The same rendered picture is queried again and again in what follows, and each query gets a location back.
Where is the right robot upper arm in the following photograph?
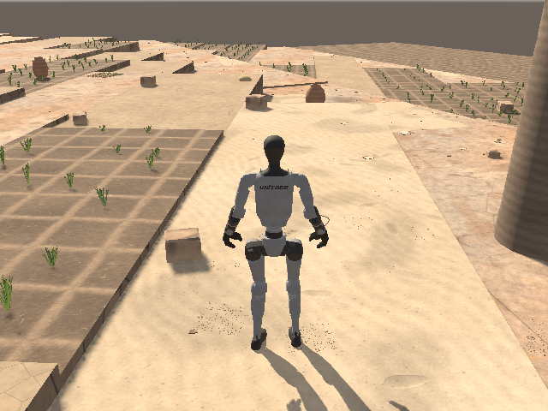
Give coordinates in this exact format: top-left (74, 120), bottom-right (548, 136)
top-left (292, 172), bottom-right (317, 219)

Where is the robot head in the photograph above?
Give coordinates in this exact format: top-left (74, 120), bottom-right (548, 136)
top-left (259, 135), bottom-right (288, 176)

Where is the right robot forearm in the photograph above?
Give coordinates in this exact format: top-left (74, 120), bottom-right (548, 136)
top-left (309, 206), bottom-right (326, 235)

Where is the left robot upper arm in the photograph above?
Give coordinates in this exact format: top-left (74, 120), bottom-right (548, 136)
top-left (232, 172), bottom-right (256, 219)

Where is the robot right hand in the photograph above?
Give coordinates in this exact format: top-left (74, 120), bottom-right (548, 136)
top-left (309, 230), bottom-right (329, 248)

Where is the robot left hand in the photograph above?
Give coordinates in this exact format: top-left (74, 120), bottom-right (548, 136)
top-left (223, 231), bottom-right (242, 248)

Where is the left robot forearm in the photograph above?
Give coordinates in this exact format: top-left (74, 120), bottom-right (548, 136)
top-left (224, 206), bottom-right (240, 235)

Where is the right robot foot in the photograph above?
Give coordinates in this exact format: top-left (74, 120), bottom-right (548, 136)
top-left (289, 326), bottom-right (301, 348)

